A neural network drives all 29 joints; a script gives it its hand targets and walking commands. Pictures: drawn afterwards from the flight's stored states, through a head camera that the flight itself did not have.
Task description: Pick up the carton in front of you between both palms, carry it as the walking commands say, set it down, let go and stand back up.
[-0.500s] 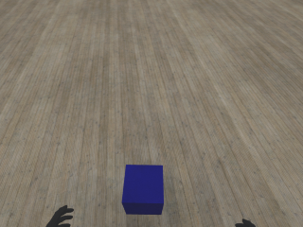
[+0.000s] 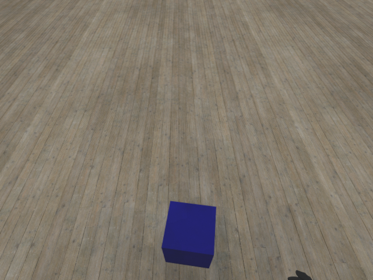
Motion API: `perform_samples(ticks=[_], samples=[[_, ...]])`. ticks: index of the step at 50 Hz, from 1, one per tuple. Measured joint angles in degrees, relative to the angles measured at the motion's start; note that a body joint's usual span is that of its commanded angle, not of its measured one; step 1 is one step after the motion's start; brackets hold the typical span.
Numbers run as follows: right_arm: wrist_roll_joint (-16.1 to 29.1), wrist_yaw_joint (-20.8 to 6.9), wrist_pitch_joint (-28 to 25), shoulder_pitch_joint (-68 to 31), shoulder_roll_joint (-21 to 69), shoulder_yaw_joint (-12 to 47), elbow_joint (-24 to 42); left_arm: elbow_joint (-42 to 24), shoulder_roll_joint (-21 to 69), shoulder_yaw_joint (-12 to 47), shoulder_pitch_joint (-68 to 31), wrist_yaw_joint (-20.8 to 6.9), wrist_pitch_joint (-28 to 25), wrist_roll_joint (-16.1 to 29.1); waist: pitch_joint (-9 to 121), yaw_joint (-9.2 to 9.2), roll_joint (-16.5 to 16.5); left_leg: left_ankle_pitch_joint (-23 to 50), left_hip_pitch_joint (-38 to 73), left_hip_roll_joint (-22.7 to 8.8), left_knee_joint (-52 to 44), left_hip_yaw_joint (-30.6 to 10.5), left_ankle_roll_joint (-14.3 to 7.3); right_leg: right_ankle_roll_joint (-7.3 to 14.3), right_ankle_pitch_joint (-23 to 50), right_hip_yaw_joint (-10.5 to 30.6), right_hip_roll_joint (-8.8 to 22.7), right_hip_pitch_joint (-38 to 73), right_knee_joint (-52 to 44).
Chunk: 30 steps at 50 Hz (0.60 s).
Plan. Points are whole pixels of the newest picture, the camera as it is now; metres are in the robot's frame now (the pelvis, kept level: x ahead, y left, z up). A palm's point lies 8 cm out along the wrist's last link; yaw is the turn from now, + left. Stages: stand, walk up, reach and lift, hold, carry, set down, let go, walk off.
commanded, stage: stand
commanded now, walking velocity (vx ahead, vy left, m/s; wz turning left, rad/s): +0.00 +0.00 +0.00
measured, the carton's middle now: (190, 235) +0.39 +0.00 -0.62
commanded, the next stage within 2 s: none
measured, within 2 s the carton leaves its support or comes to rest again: neither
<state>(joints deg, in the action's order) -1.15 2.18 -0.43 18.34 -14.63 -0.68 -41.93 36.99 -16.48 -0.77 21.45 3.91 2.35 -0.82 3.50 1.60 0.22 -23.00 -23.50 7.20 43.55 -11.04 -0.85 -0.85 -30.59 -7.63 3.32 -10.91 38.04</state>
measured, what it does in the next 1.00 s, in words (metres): stands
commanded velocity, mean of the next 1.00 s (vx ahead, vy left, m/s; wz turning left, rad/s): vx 0.00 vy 0.00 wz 0.00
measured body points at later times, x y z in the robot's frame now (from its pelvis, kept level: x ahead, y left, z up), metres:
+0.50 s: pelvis -0.02 +0.00 +0.00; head -0.01 +0.00 +0.45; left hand +0.02 +0.29 -0.12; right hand +0.09 -0.26 -0.11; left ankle -0.01 +0.12 -0.71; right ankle -0.12 -0.11 -0.71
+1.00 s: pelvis -0.02 -0.01 +0.01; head -0.01 +0.00 +0.46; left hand -0.03 +0.27 -0.13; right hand +0.09 -0.26 -0.11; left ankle -0.01 +0.11 -0.71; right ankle -0.12 -0.11 -0.71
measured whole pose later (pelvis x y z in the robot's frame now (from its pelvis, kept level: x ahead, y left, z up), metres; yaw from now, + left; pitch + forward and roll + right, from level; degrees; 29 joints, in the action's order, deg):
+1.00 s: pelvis -0.02 -0.01 +0.01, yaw +3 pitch +1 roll +0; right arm -0.9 1.4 1.0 16.6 -14.9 0.7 -43.5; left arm 45.3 -16.5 -0.1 23.6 2.4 3.0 -1.0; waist 0.3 2.1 0.7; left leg -19.3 -21.4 5.4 40.4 -9.1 -0.7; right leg -0.1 -28.2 -10.6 2.9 -7.3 35.0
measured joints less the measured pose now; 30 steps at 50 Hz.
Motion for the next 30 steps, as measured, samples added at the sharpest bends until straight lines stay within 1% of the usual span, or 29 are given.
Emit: perform_samples(ticks=[23, 30], samples=[[0.09, -0.23, 1.02, -0.13, -0.43, 0.5, -0.08, 2.55, -1.26, -0.14, 1.17, -0.73, 0.71, -0.19, -2.02, 0.02, -0.06, 1.92, 0.7, 0.02, -0.77, -1.54, 0.42, 0.37, 1.37, -2.01, -0.22, 1.68, -1.26], [0.14, -0.56, 1.11, -0.48, -0.54, 0.54, -0.06, 3.79, -1.22, 0.03, 1.53, -0.7, 0.88, -0.36, -2.52, 0.45, 0.14, 2.09, 1.11, -0.05, -0.73, -1.34, 0.43, 0.36, 1.48, -2.27, -0.13, 2.28, -1.32]])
